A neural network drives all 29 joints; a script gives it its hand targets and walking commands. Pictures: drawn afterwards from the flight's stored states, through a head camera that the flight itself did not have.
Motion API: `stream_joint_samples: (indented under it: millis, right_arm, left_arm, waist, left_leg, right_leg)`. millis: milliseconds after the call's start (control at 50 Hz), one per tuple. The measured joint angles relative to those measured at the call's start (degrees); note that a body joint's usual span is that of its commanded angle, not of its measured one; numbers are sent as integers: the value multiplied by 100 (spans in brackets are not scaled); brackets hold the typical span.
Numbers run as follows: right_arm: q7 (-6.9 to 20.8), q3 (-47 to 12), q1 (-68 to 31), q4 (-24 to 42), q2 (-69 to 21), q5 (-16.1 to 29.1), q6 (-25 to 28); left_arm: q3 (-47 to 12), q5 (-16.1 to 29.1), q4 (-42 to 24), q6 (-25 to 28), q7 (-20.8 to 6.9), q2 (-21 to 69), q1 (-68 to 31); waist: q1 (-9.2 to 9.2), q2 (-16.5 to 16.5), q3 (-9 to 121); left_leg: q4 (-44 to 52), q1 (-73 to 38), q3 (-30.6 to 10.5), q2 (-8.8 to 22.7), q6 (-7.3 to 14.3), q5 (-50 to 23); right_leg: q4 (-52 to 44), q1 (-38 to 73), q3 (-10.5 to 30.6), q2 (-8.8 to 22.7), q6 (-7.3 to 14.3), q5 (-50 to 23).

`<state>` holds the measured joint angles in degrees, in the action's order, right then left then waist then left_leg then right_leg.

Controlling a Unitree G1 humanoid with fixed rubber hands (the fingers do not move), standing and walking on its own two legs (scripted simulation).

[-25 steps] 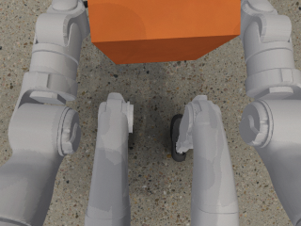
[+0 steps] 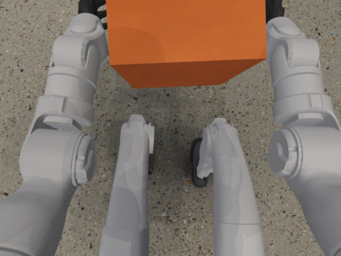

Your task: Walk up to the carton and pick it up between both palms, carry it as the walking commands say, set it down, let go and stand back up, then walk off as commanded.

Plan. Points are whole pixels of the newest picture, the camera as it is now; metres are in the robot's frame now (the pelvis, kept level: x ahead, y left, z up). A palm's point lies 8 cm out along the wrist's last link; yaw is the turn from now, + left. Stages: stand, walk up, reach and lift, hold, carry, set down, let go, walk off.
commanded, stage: reach and lift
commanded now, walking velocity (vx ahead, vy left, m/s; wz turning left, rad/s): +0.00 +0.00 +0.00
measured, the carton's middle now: (179, 37) +0.52 +0.00 -0.09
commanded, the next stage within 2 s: none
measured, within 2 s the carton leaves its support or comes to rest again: neither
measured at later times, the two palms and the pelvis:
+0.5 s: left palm (73, 9) +0.50 +0.16 +0.04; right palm (294, 15) +0.50 -0.16 +0.04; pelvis +0.00 +0.00 +0.06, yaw +1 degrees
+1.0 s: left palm out of the picture +0.47 +0.16 +0.11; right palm out of the picture +0.48 -0.17 +0.12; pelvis +0.01 +0.00 +0.13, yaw +3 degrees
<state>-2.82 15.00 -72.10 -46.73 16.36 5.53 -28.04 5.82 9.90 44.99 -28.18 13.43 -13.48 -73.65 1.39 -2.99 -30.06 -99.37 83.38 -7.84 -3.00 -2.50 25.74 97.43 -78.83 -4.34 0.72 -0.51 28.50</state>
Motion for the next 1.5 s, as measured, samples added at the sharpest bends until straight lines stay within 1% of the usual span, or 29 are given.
stream_joint_samples:
  millis: [260, 700, 1220, 1500]
  right_arm:
    - [10, -5, 395, 183, -99, -44, -21]
    - [55, -36, 941, 291, -279, -235, -41]
    - [159, -59, 1604, 332, -489, -491, -58]
    - [223, 29, 1759, 333, -577, -630, -233]
  left_arm:
    - [0, -7, -42, -7, 0, 106, 269]
    - [0, -91, -75, 28, -46, 275, 826]
    - [0, -350, -89, 49, -146, 512, 1539]
    - [0, -494, -98, -148, -201, 571, 1699]
  waist:
    - [-42, 0, 2]
    - [-98, 1, 9]
    - [-221, 121, 20]
    - [-253, 186, 183]
  left_leg:
    - [665, -773, -7, 8, 0, -131]
    - [1946, -2228, -17, 32, 0, -429]
    - [3592, -4142, -22, 78, 41, -888]
    - [4267, -4889, -24, 98, 44, -1123]
  right_leg:
    - [-665, 762, 0, -5, 0, -142]
    - [-1942, 2202, 0, -5, 8, -455]
    - [-3606, 4114, 1, -5, 8, -937]
    - [-4264, 4849, 1, -6, 9, -1169]
